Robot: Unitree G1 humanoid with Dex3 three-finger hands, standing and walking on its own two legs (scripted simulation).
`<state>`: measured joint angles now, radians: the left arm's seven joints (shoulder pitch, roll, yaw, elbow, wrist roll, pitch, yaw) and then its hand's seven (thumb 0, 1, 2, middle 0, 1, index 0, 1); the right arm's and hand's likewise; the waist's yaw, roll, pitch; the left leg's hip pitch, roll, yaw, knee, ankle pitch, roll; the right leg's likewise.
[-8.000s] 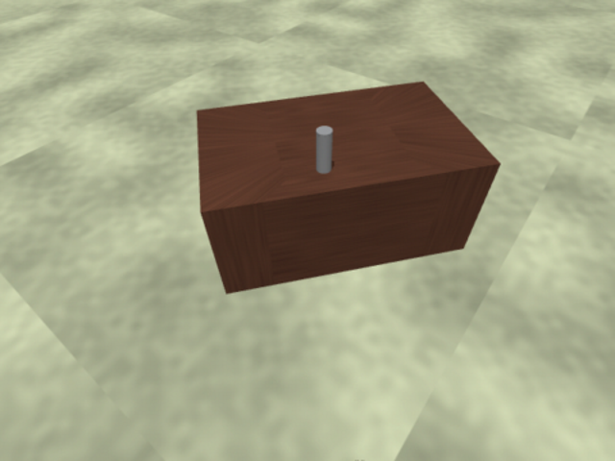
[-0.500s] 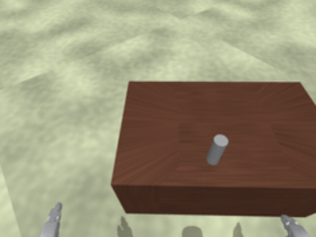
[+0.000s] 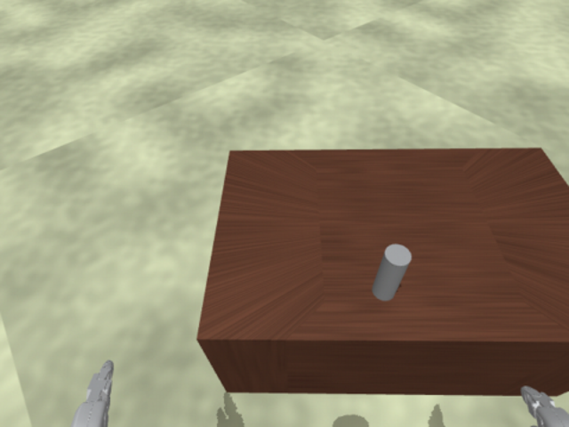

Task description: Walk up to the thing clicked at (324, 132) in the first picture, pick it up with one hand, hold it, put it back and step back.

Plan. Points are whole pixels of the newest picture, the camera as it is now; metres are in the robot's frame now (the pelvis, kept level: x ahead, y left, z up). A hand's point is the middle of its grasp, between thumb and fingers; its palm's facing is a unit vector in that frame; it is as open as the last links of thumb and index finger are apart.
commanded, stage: go down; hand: right
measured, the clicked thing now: (390, 274) +0.48 -0.20 -0.20
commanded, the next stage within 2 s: approach in 1.78 s
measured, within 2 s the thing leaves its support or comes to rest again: neither
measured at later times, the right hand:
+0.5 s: hand out of the picture +0.14 -0.28 -0.07, palm faces +0.11 +0.95 -0.30, open 17.5 cm
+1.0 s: hand (554, 323) +0.28 -0.33 +0.01, palm faces +0.19 +0.97 -0.16, open 17.4 cm
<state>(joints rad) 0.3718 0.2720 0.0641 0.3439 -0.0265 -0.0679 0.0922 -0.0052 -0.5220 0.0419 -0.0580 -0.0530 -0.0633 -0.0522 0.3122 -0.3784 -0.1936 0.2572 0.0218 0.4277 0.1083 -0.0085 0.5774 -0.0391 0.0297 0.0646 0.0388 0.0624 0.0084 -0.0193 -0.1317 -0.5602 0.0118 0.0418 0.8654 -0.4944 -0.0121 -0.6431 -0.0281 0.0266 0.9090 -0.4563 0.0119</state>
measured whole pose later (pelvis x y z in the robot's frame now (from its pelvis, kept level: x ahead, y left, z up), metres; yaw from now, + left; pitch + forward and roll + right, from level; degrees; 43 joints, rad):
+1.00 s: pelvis -0.02 +0.00 +0.00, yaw +0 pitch +10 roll +2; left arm 0.38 0.30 0.03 0.35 -0.02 -0.18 0.15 -0.01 -0.53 0.05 -0.06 -0.05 -0.06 -0.06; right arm -0.15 -0.59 -0.45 0.64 0.13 0.21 0.34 -0.01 0.50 -0.03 0.05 0.05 0.05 0.05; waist 0.06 -0.01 -0.12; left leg -0.59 0.01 0.04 0.87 -0.46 -0.01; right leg -0.67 -0.03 0.03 0.92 -0.43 0.01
